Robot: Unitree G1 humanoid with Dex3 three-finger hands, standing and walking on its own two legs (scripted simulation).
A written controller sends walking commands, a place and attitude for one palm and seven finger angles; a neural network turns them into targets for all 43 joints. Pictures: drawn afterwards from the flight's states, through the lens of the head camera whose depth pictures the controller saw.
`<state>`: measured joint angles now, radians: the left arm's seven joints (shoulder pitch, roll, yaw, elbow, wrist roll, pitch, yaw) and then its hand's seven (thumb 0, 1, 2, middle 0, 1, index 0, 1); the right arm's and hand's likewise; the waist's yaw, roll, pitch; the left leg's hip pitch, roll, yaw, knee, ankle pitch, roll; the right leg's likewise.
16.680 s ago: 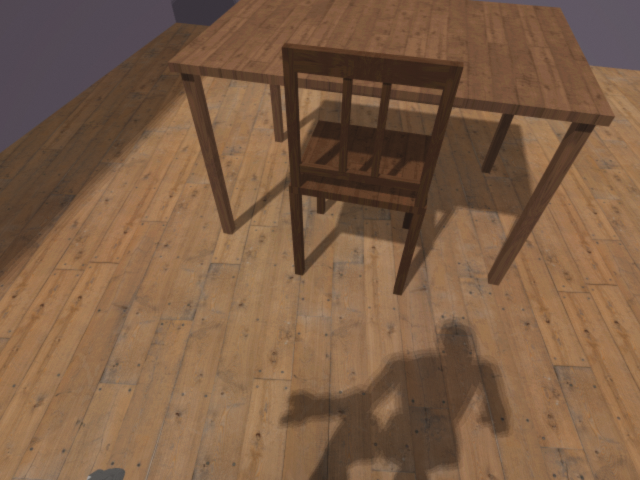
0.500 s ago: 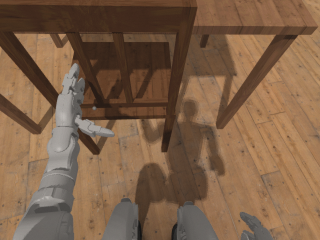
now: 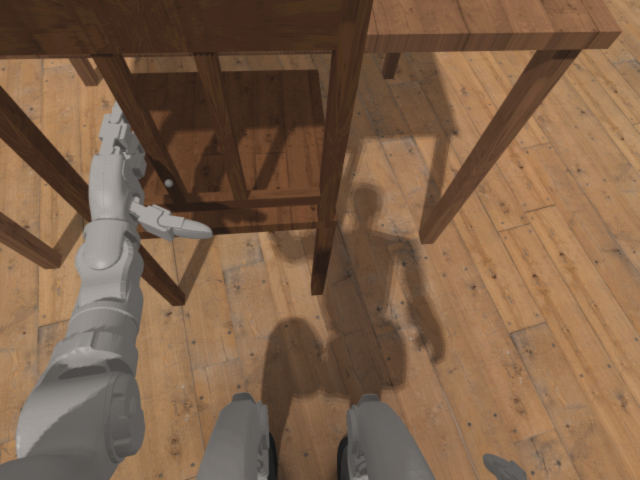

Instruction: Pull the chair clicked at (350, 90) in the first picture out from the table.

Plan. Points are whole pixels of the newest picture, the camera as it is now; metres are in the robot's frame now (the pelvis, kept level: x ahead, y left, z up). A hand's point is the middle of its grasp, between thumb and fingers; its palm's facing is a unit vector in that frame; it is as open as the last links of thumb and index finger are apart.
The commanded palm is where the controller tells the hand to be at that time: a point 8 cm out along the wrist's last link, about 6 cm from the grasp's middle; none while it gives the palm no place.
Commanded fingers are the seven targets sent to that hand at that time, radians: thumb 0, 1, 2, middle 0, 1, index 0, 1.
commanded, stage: push the fingers through the gap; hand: left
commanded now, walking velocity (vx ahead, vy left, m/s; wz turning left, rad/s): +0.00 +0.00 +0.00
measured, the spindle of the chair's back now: (151, 141) +0.53 +0.20 +0.04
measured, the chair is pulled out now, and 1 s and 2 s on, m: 0.00 0.00 0.01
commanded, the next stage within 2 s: hook a spindle and tug to test in 0.70 s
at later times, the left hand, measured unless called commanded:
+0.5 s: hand (170, 160) +0.50 +0.17 +0.03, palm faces +0.06 -1.00 -0.03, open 17.0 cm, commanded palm +0.47 +0.21 +0.03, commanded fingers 0.00 -0.50 0.30 -0.06 -0.08 -0.06 -0.08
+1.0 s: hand (169, 167) +0.49 +0.17 +0.03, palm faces +0.05 -1.00 -0.03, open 16.6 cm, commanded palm +0.46 +0.21 +0.03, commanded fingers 0.00 -0.50 0.30 -0.25 -0.68 -0.25 -0.68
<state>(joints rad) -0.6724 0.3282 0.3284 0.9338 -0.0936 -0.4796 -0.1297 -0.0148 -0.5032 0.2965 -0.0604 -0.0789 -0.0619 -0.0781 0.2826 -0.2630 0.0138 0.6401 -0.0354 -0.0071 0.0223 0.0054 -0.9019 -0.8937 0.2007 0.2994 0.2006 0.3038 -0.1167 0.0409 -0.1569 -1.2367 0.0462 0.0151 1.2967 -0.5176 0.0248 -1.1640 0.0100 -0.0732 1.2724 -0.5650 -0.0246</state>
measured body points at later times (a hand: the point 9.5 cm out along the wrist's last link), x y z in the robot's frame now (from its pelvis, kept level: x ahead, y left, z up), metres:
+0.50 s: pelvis +0.00 +0.00 +0.00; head +0.16 +0.02 +0.42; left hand +0.49 +0.23 +0.03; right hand +0.03 -0.26 -0.13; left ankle +0.04 +0.11 -0.61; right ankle +0.02 -0.11 -0.61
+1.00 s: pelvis +0.00 +0.01 +0.00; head +0.15 +0.03 +0.42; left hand +0.48 +0.23 +0.04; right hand +0.06 -0.26 -0.12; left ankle +0.04 +0.11 -0.61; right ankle +0.02 -0.11 -0.61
